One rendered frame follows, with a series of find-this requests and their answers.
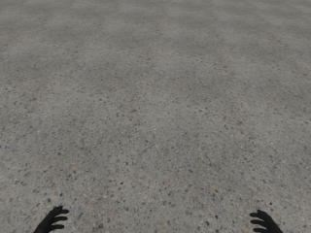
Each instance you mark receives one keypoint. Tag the robot right hand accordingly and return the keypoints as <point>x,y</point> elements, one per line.
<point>268,223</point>

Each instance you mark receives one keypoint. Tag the robot left hand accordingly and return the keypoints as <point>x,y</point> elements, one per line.
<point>46,226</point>

